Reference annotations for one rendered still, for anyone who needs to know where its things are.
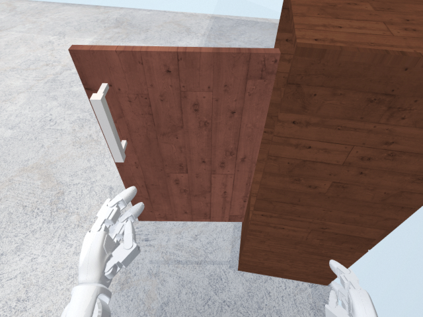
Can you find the left robot forearm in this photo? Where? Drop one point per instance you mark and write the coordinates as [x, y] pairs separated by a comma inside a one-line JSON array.
[[88, 300]]

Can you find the cupboard door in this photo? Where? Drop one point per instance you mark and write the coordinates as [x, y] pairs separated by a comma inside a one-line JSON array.
[[193, 118]]

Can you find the robot left hand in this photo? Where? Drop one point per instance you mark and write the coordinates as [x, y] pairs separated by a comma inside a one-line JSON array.
[[95, 265]]

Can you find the handle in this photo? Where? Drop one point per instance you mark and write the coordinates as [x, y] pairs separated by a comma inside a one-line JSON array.
[[106, 122]]

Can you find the robot right hand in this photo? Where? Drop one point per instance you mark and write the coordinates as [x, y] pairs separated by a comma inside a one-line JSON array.
[[356, 302]]

